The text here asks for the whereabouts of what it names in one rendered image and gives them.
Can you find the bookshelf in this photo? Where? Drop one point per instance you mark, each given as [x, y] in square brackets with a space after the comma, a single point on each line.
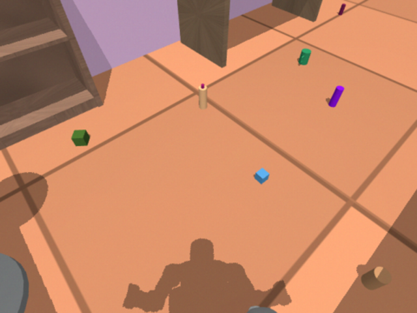
[44, 79]

